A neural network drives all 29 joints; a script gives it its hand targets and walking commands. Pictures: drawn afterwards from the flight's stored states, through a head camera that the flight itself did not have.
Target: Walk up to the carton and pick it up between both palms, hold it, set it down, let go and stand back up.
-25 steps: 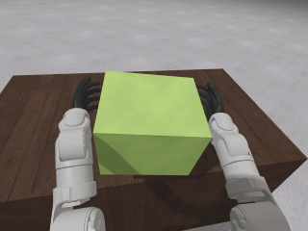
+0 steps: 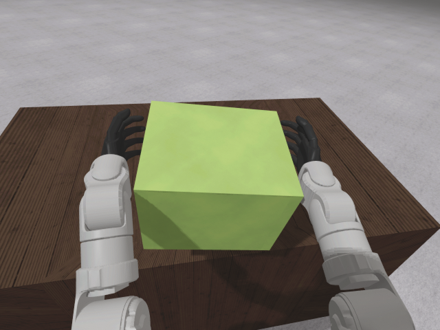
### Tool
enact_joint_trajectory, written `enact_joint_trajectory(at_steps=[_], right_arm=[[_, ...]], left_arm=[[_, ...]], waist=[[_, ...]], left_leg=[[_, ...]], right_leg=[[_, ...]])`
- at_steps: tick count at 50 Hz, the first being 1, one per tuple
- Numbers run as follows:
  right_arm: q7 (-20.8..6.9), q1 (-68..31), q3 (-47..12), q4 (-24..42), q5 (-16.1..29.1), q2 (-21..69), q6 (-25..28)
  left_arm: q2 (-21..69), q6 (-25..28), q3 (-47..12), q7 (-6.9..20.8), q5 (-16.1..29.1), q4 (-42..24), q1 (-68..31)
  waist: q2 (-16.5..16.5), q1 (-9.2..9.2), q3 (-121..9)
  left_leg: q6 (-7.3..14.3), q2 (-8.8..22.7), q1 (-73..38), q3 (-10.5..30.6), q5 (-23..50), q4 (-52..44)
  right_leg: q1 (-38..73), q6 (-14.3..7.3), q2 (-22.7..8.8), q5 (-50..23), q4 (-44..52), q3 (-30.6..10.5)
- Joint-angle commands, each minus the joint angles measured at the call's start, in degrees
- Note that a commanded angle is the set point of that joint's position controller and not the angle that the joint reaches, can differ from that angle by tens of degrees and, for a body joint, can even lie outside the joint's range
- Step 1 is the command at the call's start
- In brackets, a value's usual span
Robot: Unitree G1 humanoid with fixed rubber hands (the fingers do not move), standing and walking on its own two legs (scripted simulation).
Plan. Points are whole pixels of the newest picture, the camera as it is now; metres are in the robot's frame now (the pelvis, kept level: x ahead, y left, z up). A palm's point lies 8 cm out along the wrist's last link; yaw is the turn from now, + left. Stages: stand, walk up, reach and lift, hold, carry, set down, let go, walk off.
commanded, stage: hold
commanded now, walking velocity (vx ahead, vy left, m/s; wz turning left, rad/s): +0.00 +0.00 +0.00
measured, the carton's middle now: (212, 177) +0.36 +0.01 +0.12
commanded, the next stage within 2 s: none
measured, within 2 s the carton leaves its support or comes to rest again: neither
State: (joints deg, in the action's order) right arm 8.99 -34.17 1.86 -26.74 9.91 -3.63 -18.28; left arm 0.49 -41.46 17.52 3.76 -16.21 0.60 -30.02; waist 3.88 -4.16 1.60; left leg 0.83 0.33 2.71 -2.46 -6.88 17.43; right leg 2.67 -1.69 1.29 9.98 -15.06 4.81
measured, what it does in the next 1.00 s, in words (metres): stands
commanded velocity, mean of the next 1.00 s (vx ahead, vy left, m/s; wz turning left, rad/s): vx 0.00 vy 0.00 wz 0.00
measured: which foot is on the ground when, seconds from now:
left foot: down 0.00-1.00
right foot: down 0.00-1.00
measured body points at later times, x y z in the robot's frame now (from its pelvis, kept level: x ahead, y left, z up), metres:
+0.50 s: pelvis +0.00 +0.00 +0.00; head -0.04 +0.03 +0.45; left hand +0.36 +0.18 +0.18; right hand +0.37 -0.16 +0.17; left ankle +0.04 +0.11 -0.75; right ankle -0.01 -0.09 -0.75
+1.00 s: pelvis +0.00 +0.00 +0.00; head -0.04 +0.03 +0.45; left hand +0.37 +0.17 +0.18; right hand +0.37 -0.16 +0.17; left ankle +0.04 +0.11 -0.75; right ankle -0.01 -0.09 -0.75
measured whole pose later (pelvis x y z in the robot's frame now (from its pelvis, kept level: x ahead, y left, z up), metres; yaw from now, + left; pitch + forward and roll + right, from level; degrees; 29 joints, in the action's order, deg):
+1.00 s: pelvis +0.00 +0.00 +0.00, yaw -1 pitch -7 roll +0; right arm 9.0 -35.2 1.3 -29.0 10.0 -4.3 -17.8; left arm 0.5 -40.3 17.6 2.8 -15.5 3.0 -30.2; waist 3.1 -3.9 0.7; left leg 1.0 0.5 3.3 -3.1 -6.7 17.1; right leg 1.7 -1.6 1.4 9.7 -15.0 4.2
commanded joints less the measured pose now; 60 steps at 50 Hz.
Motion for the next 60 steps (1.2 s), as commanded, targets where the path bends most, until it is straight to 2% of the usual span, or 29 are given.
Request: enact_joint_trajectory(at_steps=[1,7,17,28,29,30,32,36,39,45,55,60], right_arm=[[-6.03,-41.07,-20.30,19.54,4.26,27.76,4.24],[-6.09,-41.24,-20.88,20.65,4.37,28.01,4.33],[-6.29,-41.46,-19.82,18.71,3.62,28.21,4.34],[-5.81,-41.94,-20.67,19.75,4.10,28.50,4.52],[-5.95,-42.06,-18.56,16.54,3.12,27.72,4.23],[-6.19,-41.85,-18.44,16.02,2.75,27.92,4.39],[-6.44,-41.26,-18.12,15.71,2.42,27.91,4.56],[-6.10,-43.67,-20.40,18.95,3.79,28.96,5.38],[-5.63,-43.91,-21.82,20.08,4.51,29.23,5.53],[-5.80,-42.50,-21.04,17.42,3.97,28.74,4.84],[-6.49,-43.37,-18.74,16.37,3.39,28.65,4.98],[-6.84,-43.56,-18.27,15.65,2.99,28.37,5.17]], left_arm=[[25.09,2.89,-28.97,6.91,8.38,-6.41,-32.77],[25.11,2.73,-29.02,6.71,8.29,-6.27,-31.70],[25.16,2.96,-28.57,6.78,8.43,-5.60,-33.21],[24.91,3.31,-28.49,6.90,8.44,-5.32,-32.82],[24.12,3.10,-28.36,6.79,7.98,-1.97,-33.37],[24.98,3.11,-28.10,6.75,7.97,-2.27,-32.87],[25.20,3.04,-28.01,6.71,7.86,-2.69,-32.61],[25.87,3.93,-29.39,6.37,9.36,-4.26,-33.30],[26.01,4.56,-29.77,6.01,9.87,-4.63,-33.17],[25.47,4.05,-28.20,6.11,8.68,-3.28,-32.52],[26.33,3.90,-29.51,5.79,9.18,-3.17,-34.80],[26.35,3.94,-29.27,5.52,9.07,-2.42,-34.57]], waist=[[-5.16,-0.66,-21.32],[-4.90,-0.01,-21.92],[-4.86,-0.28,-21.03],[-4.54,-0.11,-22.10],[-6.12,-1.36,-19.98],[-5.14,-0.98,-19.31],[-5.19,-0.74,-19.00],[-5.24,-0.26,-24.38],[-4.75,0.01,-25.99],[-3.79,0.43,-22.16],[-5.60,-0.66,-22.51],[-5.45,-0.51,-22.62]], left_leg=[[-1.61,-1.24,-12.68,0.66,12.00,0.76],[-1.48,-1.31,-12.63,0.62,12.34,0.84],[-1.19,-1.20,-11.80,0.42,9.67,0.07],[-1.16,-1.58,-11.77,0.42,11.36,0.63],[-1.03,-1.15,-12.06,0.57,7.70,-0.08],[-0.85,-0.89,-11.73,0.48,6.20,-0.73],[-0.67,-0.69,-11.79,0.42,5.57,-1.11],[-1.05,-1.09,-13.79,0.97,11.80,1.13],[-1.09,-1.34,-14.60,1.23,13.84,1.99],[-0.60,-1.03,-12.87,0.87,10.51,0.41],[-0.94,-0.70,-13.47,0.92,8.98,0.24],[-0.81,-0.50,-13.66,1.04,8.63,0.12]], right_leg=[[-3.10,3.26,1.08,-9.73,1.74,-0.09],[-2.63,3.26,1.10,-10.23,1.63,-0.11],[-3.29,3.20,0.84,-7.92,1.93,-0.16],[-2.05,3.66,0.76,-11.13,1.44,-0.35],[-5.42,3.82,0.17,-10.42,2.07,-0.08],[-5.76,3.80,0.31,-9.12,2.05,0.18],[-5.77,3.69,0.22,-8.56,2.17,0.11],[-3.71,3.82,0.67,-13.82,1.24,0.00],[-3.62,4.14,0.86,-16.15,0.92,-0.11],[-4.54,3.93,0.69,-12.63,1.71,-0.45],[-6.35,3.36,0.64,-9.37,2.14,-0.13],[-6.72,3.29,0.70,-8.48,2.19,0.07]])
